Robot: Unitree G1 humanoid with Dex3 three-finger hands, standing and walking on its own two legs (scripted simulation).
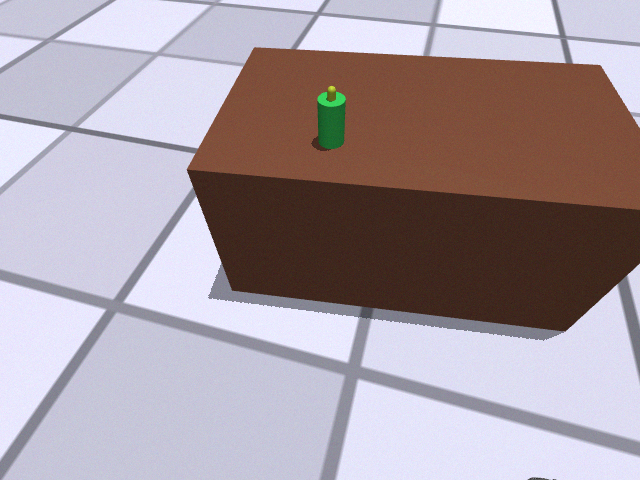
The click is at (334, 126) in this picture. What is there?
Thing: necked bottle
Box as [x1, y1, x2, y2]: [317, 86, 345, 148]
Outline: 329,86 327,91 320,94 317,99 318,141 324,147 335,148 343,143 345,98 341,93 336,92 333,86
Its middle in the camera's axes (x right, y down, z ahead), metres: +0.03 -0.32 +0.99
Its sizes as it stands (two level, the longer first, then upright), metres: 0.071 0.071 0.161
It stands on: a support 0.60 m high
